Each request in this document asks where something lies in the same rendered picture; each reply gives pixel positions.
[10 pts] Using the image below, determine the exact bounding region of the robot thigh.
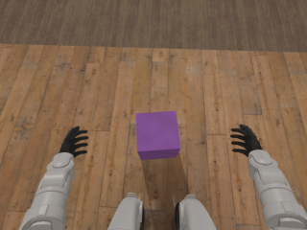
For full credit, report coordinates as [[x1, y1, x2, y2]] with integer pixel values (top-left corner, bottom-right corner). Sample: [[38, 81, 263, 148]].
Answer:
[[178, 198, 217, 230], [107, 197, 143, 230]]

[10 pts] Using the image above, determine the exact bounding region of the left robot forearm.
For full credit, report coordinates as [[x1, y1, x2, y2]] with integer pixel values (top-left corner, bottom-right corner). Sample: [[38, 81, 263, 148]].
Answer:
[[18, 152, 75, 230]]

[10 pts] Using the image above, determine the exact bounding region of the carton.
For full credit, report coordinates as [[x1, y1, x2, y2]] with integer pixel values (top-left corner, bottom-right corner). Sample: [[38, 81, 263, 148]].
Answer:
[[135, 110, 181, 160]]

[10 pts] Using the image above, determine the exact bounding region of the left robot hand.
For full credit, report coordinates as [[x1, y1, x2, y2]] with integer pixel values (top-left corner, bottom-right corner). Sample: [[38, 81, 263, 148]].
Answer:
[[59, 126, 88, 158]]

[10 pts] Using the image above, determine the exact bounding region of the left robot thigh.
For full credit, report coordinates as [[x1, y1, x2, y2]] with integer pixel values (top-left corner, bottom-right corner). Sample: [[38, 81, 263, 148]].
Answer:
[[107, 197, 143, 230]]

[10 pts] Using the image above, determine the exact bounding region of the right robot thigh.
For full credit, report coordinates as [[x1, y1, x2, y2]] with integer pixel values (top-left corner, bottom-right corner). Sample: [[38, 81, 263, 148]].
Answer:
[[178, 198, 217, 230]]

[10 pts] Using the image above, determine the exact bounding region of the right robot forearm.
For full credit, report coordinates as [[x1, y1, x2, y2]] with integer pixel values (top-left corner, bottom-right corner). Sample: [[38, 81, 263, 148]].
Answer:
[[248, 149, 307, 229]]

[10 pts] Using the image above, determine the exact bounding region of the right robot hand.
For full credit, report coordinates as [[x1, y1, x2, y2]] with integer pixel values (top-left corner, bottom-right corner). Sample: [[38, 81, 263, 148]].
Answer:
[[230, 124, 262, 157]]

